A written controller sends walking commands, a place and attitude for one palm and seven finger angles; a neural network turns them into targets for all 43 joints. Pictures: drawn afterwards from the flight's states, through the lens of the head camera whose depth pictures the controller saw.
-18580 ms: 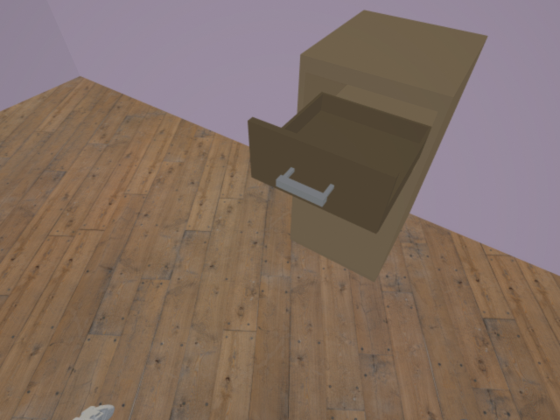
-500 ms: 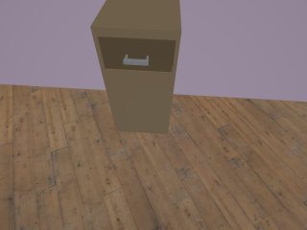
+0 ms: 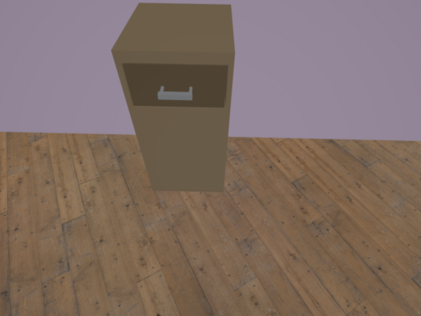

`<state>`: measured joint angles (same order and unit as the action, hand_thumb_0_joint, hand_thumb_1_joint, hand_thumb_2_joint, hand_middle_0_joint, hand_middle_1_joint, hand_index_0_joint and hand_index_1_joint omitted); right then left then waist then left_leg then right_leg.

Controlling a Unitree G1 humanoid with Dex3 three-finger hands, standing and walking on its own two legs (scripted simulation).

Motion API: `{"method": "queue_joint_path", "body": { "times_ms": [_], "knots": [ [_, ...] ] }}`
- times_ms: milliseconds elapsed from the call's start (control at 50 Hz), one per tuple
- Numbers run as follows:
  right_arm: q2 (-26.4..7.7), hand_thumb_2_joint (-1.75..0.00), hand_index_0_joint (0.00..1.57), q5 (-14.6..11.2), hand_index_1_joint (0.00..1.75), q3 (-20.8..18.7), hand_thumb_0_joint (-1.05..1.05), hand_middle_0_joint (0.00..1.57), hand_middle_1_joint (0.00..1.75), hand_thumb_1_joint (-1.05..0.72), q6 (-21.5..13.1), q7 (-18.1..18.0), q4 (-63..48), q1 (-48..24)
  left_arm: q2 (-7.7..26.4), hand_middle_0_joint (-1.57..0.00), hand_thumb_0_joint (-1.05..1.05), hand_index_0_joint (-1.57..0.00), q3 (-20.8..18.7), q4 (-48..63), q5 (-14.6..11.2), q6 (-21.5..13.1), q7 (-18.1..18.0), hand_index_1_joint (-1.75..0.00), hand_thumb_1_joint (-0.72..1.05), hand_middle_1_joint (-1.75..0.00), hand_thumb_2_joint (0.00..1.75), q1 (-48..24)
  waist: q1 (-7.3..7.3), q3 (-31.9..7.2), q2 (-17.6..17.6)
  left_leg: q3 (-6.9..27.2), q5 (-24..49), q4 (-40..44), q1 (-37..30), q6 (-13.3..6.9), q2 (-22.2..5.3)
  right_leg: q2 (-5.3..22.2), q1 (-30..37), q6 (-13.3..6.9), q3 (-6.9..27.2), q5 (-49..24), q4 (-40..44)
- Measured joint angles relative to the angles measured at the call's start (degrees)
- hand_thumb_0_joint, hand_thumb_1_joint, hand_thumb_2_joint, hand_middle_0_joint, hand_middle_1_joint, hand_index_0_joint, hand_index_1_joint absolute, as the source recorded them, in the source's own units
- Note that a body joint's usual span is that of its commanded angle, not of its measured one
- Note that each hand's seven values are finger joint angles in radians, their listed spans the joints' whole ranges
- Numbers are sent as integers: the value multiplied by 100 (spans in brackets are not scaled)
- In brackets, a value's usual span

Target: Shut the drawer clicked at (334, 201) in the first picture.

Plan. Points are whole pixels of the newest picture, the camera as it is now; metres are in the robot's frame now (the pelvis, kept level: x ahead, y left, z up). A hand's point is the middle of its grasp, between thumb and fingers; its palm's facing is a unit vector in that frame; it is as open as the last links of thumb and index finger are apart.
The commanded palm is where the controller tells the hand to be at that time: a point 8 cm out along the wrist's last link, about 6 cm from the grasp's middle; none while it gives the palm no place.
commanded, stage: let the arm hang, fingers relaxed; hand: left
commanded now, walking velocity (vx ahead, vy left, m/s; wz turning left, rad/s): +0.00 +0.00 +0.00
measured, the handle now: (175, 92) +0.85 +0.17 -0.07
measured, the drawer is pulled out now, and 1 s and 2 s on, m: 0.00 0.00 0.00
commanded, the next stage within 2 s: look to check the result in 0.04 s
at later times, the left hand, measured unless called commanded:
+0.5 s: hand out of the picture +0.04 +0.18 -0.17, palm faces +0.02 -0.97 -0.24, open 7.4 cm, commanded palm none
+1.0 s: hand out of the picture +0.07 +0.19 -0.17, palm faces +0.01 -0.97 -0.25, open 7.4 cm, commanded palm none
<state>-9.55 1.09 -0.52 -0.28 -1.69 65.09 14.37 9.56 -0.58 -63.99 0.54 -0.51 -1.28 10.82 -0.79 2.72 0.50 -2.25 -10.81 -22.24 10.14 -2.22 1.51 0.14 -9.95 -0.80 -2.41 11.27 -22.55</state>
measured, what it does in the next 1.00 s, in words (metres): stands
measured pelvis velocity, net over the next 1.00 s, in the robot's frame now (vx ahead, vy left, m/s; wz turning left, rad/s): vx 0.02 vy -0.02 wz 0.00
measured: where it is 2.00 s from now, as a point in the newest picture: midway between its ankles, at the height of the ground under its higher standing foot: outside the picture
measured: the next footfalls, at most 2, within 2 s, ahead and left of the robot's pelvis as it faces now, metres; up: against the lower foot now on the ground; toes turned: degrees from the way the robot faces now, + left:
none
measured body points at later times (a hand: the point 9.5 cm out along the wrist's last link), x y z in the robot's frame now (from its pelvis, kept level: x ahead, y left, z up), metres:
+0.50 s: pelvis +0.02 -0.01 +0.00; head +0.03 -0.02 +0.45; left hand +0.04 +0.23 -0.15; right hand +0.03 -0.25 -0.16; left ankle +0.01 +0.09 -0.74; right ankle +0.01 -0.11 -0.74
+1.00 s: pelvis +0.02 -0.02 +0.00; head +0.04 -0.02 +0.45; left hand +0.07 +0.24 -0.15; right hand +0.04 -0.27 -0.16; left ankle +0.01 +0.09 -0.74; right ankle +0.01 -0.11 -0.74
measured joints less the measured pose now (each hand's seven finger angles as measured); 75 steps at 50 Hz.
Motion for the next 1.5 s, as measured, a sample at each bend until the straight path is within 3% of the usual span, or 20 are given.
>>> {"method": "queue_joint_path", "body": {
  "times_ms": [520,1500],
  "knots": [
    [-163,-90,20,-14,30,-12,0,20,30,-90,3,-15,27,-251,173,-20,0,-20,-26,-164,-10,-10,-5,-30,91,-30,90,105,58,55,24,41,-61,139,-192,106,-96,-105,217,-91,-31,38,196],
    [-300,-90,20,-10,30,19,0,20,30,-90,-9,-23,58,-320,275,-20,0,-21,-36,-143,-13,-30,24,-30,91,-30,90,-11,34,17,14,41,-36,341,-357,177,-156,-172,373,-150,-23,10,396]
  ]
}}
